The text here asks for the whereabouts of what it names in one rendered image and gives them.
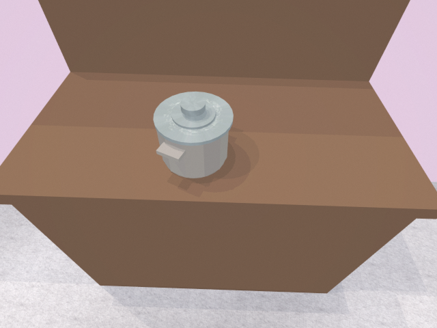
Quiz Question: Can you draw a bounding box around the pot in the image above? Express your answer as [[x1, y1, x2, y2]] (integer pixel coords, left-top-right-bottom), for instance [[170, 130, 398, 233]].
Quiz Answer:
[[156, 131, 229, 178]]

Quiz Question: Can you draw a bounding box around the lid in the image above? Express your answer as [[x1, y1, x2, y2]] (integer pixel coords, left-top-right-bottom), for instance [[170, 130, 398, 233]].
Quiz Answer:
[[153, 92, 234, 146]]

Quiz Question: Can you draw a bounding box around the table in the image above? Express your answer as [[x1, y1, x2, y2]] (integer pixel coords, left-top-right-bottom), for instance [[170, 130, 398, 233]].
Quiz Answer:
[[0, 0, 437, 293]]

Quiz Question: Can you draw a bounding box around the knob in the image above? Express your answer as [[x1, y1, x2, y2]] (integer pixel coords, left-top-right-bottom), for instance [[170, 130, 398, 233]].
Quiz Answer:
[[180, 96, 206, 117]]

